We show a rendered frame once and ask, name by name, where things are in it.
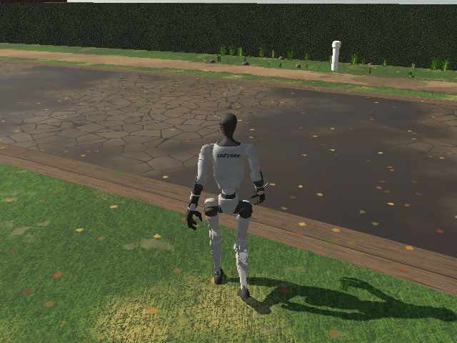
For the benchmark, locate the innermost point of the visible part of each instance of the robot right upper arm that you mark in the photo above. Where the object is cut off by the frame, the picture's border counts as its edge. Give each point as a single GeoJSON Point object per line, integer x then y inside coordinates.
{"type": "Point", "coordinates": [251, 151]}

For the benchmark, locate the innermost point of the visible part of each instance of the right robot thigh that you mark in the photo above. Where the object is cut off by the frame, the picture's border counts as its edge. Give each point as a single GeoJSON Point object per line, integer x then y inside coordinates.
{"type": "Point", "coordinates": [242, 223]}

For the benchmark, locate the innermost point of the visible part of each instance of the robot left upper arm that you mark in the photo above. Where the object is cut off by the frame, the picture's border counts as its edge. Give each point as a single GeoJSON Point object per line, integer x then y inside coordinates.
{"type": "Point", "coordinates": [203, 163]}

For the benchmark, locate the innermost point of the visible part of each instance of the robot left forearm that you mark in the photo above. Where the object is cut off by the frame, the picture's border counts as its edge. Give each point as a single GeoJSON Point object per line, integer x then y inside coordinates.
{"type": "Point", "coordinates": [195, 195]}

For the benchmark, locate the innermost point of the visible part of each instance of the robot right forearm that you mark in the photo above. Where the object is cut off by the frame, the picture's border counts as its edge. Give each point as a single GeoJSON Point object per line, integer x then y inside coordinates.
{"type": "Point", "coordinates": [259, 185]}

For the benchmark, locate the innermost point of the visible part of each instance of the robot right shin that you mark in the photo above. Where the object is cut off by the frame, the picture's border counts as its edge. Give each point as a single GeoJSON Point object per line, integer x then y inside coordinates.
{"type": "Point", "coordinates": [242, 265]}

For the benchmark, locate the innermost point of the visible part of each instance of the right robot hand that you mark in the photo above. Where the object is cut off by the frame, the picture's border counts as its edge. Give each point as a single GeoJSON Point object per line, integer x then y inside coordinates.
{"type": "Point", "coordinates": [261, 197]}

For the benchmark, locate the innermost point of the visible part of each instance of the left robot hand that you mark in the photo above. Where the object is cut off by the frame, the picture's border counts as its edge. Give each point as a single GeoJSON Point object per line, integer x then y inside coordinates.
{"type": "Point", "coordinates": [190, 220]}

